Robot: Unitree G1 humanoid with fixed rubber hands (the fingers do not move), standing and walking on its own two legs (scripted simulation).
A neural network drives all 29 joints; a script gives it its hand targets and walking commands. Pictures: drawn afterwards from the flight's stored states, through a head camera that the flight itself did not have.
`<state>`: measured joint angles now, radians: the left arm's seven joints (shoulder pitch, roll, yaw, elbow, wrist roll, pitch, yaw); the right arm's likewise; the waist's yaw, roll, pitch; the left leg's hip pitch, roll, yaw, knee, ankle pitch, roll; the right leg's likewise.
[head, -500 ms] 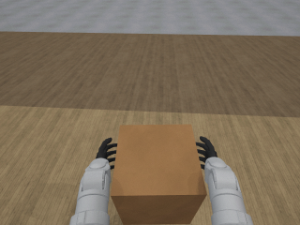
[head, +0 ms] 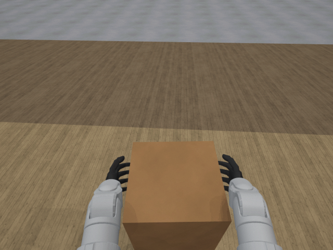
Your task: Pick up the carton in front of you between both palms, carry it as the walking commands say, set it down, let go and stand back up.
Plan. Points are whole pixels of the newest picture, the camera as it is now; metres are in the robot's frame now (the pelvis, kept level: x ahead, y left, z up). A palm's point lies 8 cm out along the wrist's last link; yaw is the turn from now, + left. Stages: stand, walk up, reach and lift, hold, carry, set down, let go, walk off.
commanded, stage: reach and lift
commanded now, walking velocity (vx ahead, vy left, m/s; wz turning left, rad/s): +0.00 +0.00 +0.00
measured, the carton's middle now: (173, 199) +0.28 +0.00 -0.04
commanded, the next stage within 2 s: hold in 0.22 s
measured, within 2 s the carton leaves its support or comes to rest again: neither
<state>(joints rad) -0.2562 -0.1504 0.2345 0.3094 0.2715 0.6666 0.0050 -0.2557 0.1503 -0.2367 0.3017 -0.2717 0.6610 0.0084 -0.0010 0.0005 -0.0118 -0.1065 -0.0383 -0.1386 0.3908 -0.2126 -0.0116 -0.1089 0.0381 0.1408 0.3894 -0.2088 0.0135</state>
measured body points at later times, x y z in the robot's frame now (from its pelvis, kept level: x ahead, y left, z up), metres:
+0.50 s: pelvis -0.01 +0.00 +0.00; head -0.06 +0.00 +0.45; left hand +0.29 +0.15 +0.04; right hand +0.29 -0.15 +0.04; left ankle +0.01 +0.13 -0.74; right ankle +0.01 -0.13 -0.74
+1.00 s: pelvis -0.01 +0.00 +0.00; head -0.05 +0.00 +0.45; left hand +0.29 +0.15 +0.04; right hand +0.29 -0.15 +0.04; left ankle +0.01 +0.13 -0.74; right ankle +0.01 -0.13 -0.74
